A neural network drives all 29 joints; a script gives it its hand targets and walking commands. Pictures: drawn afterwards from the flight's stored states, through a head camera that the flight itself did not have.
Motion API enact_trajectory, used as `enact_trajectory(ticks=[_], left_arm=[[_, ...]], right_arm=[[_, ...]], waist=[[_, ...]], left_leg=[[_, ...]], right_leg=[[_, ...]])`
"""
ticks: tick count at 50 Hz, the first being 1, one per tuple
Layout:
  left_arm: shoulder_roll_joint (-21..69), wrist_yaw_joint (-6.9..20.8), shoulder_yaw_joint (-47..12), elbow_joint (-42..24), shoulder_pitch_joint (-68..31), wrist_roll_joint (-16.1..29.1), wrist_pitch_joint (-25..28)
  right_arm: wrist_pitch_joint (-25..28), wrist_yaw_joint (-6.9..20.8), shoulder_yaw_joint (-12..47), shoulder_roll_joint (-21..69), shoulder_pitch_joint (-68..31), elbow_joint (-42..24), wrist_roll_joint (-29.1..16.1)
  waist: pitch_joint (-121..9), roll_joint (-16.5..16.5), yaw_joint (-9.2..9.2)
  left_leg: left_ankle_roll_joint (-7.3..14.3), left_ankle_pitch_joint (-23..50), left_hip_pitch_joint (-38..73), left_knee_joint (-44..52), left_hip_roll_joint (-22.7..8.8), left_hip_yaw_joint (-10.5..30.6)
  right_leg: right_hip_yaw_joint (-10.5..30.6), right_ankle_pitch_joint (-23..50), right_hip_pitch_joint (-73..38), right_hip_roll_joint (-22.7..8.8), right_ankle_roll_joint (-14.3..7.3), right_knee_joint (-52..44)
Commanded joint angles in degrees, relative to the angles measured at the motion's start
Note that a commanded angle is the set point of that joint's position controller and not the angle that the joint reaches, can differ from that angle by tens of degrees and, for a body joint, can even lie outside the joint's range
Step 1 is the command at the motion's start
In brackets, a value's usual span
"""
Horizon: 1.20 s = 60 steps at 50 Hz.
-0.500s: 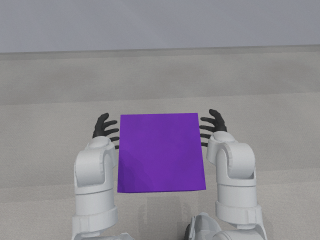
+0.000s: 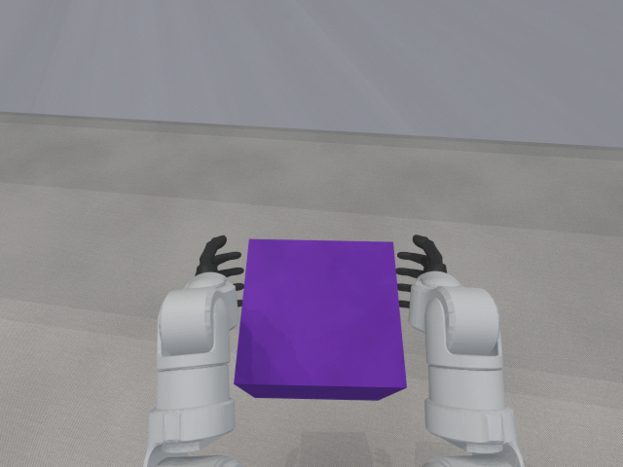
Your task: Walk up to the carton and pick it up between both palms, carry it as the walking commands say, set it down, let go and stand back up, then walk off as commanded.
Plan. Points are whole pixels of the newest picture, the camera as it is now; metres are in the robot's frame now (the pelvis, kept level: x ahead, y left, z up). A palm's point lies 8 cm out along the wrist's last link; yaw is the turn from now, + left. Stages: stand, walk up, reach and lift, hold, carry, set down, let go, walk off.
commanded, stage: carry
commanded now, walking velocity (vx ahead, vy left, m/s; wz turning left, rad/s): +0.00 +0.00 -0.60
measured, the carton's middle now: (318, 325) +0.31 -0.01 -0.01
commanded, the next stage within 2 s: none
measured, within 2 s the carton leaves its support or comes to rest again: neither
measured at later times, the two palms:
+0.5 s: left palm (269, 361) +0.22 +0.05 +0.08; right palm (524, 416) +0.15 -0.21 +0.07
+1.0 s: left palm (362, 420) +0.15 -0.05 +0.08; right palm out of the picture +0.01 -0.27 +0.07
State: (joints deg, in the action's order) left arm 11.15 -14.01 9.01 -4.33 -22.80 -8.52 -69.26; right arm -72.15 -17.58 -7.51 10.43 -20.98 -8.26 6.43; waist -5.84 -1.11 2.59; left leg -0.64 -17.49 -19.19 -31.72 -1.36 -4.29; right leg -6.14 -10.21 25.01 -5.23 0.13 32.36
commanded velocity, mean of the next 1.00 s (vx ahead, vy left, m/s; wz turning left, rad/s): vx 0.00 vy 0.00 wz -0.60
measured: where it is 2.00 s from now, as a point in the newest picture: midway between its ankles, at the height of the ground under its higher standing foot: outside the picture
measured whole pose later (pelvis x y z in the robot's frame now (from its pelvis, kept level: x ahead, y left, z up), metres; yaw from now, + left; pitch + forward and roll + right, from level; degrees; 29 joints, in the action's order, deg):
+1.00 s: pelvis -0.18 +0.01 -0.01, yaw -31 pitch +4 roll +0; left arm 11.4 -18.0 8.3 -6.0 -23.2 -6.0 -69.4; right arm -69.4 -12.7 -8.0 10.4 -20.8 -8.1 10.0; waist -1.1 -1.2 0.0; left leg -5.6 -30.1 -31.0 -54.9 -8.2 -7.1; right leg -2.6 -16.9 24.4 -0.5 -1.3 37.9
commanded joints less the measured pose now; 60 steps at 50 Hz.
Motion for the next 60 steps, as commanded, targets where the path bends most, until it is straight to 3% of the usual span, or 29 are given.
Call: enact_trajectory(ticks=[1,2,3,6,13,15,16,17,18,20,22,28,29,30,31,32,34,35,37,42,44,45,46,47,48,50,52,57,60], left_arm=[[56.6,23.6,-34.4,0.6,-23.4,24.1,-0.9],[56.7,23.8,-35.7,-2.5,-26.9,24.9,-0.9],[57.2,23.7,-36.2,-3.9,-29.6,25.5,-0.9],[58.9,24.1,-37.9,-4.0,-33.7,28.9,-1.8],[58.7,24.8,-36.9,-1.0,-32.3,30.9,-2.9],[58.6,24.7,-36.5,0.3,-30.0,30.3,-2.7],[58.5,24.9,-35.9,1.0,-28.9,29.9,-2.5],[57.3,25.2,-34.5,2.6,-27.5,29.1,-2.2],[58.1,25.1,-34.3,0.3,-30.3,29.5,-1.6],[58.6,24.2,-33.9,-1.6,-29.7,27.6,-0.9],[59.0,23.3,-33.6,-3.7,-29.4,26.7,0.1],[56.9,22.3,-35.3,-5.5,-25.0,24.7,0.5],[56.7,22.3,-35.8,-5.3,-24.6,24.5,0.3],[56.9,22.4,-36.5,-5.8,-24.8,24.7,0.2],[57.5,22.7,-37.2,-7.3,-25.8,25.2,0.0],[57.1,22.6,-38.0,-9.8,-29.6,25.9,0.1],[57.3,23.3,-39.0,-9.3,-31.4,28.1,-0.4],[58.0,23.7,-39.8,-8.9,-32.0,29.2,-0.6],[57.7,23.5,-39.2,-8.4,-31.4,29.7,-0.9],[56.3,23.1,-38.2,-6.4,-28.4,29.2,-2.0],[56.7,23.4,-37.7,-4.6,-26.8,29.0,-2.4],[57.1,23.6,-37.3,-3.9,-26.3,29.0,-2.6],[57.4,23.9,-36.5,-2.4,-25.0,28.8,-2.5],[56.8,24.1,-34.9,-0.1,-23.3,27.4,-2.0],[57.6,24.1,-35.1,-2.3,-26.3,28.1,-1.5],[58.1,23.3,-33.9,-3.6,-25.9,26.6,-0.6],[58.6,22.3,-33.7,-7.2,-27.4,26.1,0.3],[56.5,21.1,-35.6,-9.1,-24.3,25.0,0.5],[55.6,21.4,-37.2,-8.2,-24.1,25.3,0.2]], right_arm=[[1.1,25.8,37.8,60.9,-29.4,2.8,-25.5],[1.6,25.8,36.8,60.9,-28.0,3.3,-24.7],[1.6,25.9,36.2,60.8,-28.6,2.4,-25.1],[1.6,25.7,33.6,61.4,-29.0,1.7,-23.6],[2.8,24.0,32.6,60.8,-28.8,0.8,-20.5],[2.9,23.8,33.5,60.2,-28.5,1.0,-20.6],[3.1,23.8,33.9,60.3,-28.8,1.4,-20.7],[3.0,24.1,36.3,60.5,-30.6,-1.1,-21.1],[3.3,24.3,36.5,61.6,-32.4,-0.9,-21.8],[3.9,24.8,38.5,63.5,-35.0,-2.9,-24.9],[4.0,25.1,39.5,63.7,-36.1,-4.5,-27.3],[3.1,25.6,37.8,63.0,-31.1,-0.7,-26.4],[3.0,25.6,37.4,63.1,-29.7,0.3,-25.9],[3.0,25.6,36.9,62.4,-28.4,1.0,-25.5],[3.6,25.6,35.7,62.5,-25.8,1.7,-24.7],[3.7,25.7,35.6,62.2,-27.1,0.4,-24.6],[3.3,25.4,34.2,63.0,-26.0,0.7,-23.1],[3.7,25.2,33.8,62.8,-27.0,-0.6,-22.5],[4.0,24.6,33.1,61.8,-28.3,-2.7,-21.9],[3.7,23.7,33.1,59.7,-23.5,-1.2,-19.3],[3.3,23.7,34.0,59.3,-22.9,-0.8,-19.0],[3.1,23.9,34.5,59.5,-23.0,-0.3,-19.3],[3.2,24.1,35.0,59.5,-24.0,0.2,-19.4],[2.9,24.4,37.0,60.1,-25.7,-2.3,-19.8],[3.2,24.5,37.7,61.3,-28.3,-2.4,-20.8],[3.7,25.2,39.7,63.2,-31.4,-3.9,-24.5],[3.8,25.5,40.0,63.2,-33.1,-5.8,-27.0],[2.4,25.6,38.4,61.2,-28.7,-3.4,-28.1],[2.0,25.7,37.2,61.3,-26.3,-0.8,-27.1]], waist=[[-18.4,5.8,-2.35],[-16.0,-5.0,-1.77],[-13.7,-7.4,-1.49],[-11.1,-8.5,-1.24],[-14.8,-10.1,-1.34],[-16.4,-4.7,-2.38],[-16.0,3.3,-2.72],[-15.5,21.1,-3.25],[-14.2,16.0,-3.05],[-15.9,8.7,-2.91],[-18.1,9.3,-2.97],[-19.5,10.8,-3.36],[-20.4,10.3,-2.96],[-21.1,4.3,-2.36],[-18.7,-14.8,-1.73],[-15.6,-15.1,-2.08],[-13.8,-4.8,-1.51],[-13.6,-4.3,-1.66],[-14.8,-7.3,-1.68],[-16.8,-13.0,-1.03],[-17.0,-11.8,-1.74],[-17.1,-6.4,-2.09],[-16.7,3.9,-2.78],[-17.1,22.3,-3.31],[-16.9,17.1,-3.41],[-17.6,10.6,-3.33],[-19.1,10.4,-3.39],[-19.9,10.4,-4.29],[-20.5,9.8,-3.34]], left_leg=[[1.6,5.1,13.4,10.1,-9.6,9.0],[4.1,6.5,8.4,11.4,-15.4,14.7],[5.2,2.5,5.8,13.6,-16.3,15.1],[7.4,-6.4,2.8,15.2,-18.1,12.6],[7.5,16.1,7.4,4.4,-18.0,3.8],[3.0,13.8,2.9,-4.0,-15.2,-0.1],[-0.8,3.8,-6.6,-10.7,-12.4,-1.9],[-4.0,-12.8,-20.7,-17.3,-3.1,-3.5],[-3.6,-15.7,-18.6,-25.3,-2.9,1.9],[-2.9,-10.4,-19.1,-28.8,-2.8,3.4],[-2.6,-5.5,-18.0,-25.8,-2.5,2.0],[-0.9,-5.7,-0.7,-1.3,2.8,-1.4],[-0.3,-1.3,6.5,5.4,1.1,-0.6],[1.7,-2.7,15.1,10.3,-6.4,6.8],[8.0,-4.5,16.1,14.9,-21.4,24.0],[12.5,4.9,13.5,13.9,-28.4,26.0],[10.4,14.0,10.5,11.6,-23.7,15.3],[8.5,16.3,11.0,10.3,-20.9,10.2],[7.4,24.3,13.3,6.2,-17.4,2.9],[6.5,31.4,15.4,1.6,-19.5,-0.8],[3.4,28.9,13.1,-3.3,-19.4,-2.4],[0.2,21.6,7.7,-8.9,-17.3,-4.2],[-3.9,5.2,-4.2,-15.6,-14.5,-4.8],[-7.1,-16.6,-19.0,-23.1,-4.9,-7.3],[-6.4,-19.4,-19.6,-30.0,-5.4,-1.0],[-5.6,-15.4,-19.2,-31.3,-5.1,1.3],[-4.9,-8.0,-16.9,-28.1,-4.0,0.9],[-3.1,-8.1,-6.8,-14.0,0.2,0.4],[-0.8,0.3,7.7,4.5,0.3,-2.0]], right_leg=[[7.9,5.0,-4.2,-6.4,0.1,-3.8],[4.0,-5.7,-0.8,-3.1,1.2,-1.4],[2.7,-10.4,-0.1,-1.3,1.0,2.5],[3.1,-13.8,4.4,0.7,0.0,16.3],[0.8,-14.1,1.9,4.3,0.1,10.6],[4.5,-6.3,-7.7,2.7,-0.5,-5.2],[16.2,-3.1,-14.5,-5.4,-2.2,-10.4],[38.7,4.1,-17.8,-18.6,-8.5,-14.5],[33.8,12.6,-15.0,-16.3,-10.5,-12.4],[24.4,6.8,-16.0,-11.3,-9.0,-9.5],[19.6,5.8,-17.2,-7.8,-8.1,-8.1],[20.1,4.7,-11.1,-5.9,-6.8,-7.2],[19.3,3.6,-7.3,-4.5,-4.6,-5.6],[16.8,-1.5,0.6,-2.0,-2.3,0.6],[7.3,-14.6,13.6,5.8,0.6,12.3],[5.2,-21.9,17.1,4.6,0.3,24.9],[5.8,-16.5,14.6,2.2,-1.0,31.6],[5.6,-13.6,14.2,2.0,-0.6,31.4],[3.5,-13.0,12.1,3.4,0.8,28.3],[-1.1,-15.1,3.5,5.9,0.8,12.4],[-2.3,-7.6,-3.3,6.0,0.1,-1.7],[2.6,-1.4,-9.9,2.8,-0.3,-8.0],[15.1,11.1,-17.9,-6.0,-1.7,-10.4],[34.6,39.1,-24.1,-19.4,-9.7,-7.9],[28.4,49.6,-25.0,-15.5,-11.3,-3.4],[20.7,37.3,-24.0,-11.1,-9.4,-2.2],[17.5,29.5,-22.3,-7.9,-8.5,-2.3],[21.7,15.9,-17.2,-7.5,-8.9,-5.6],[20.6,12.2,-9.7,-5.3,-5.2,-3.1]])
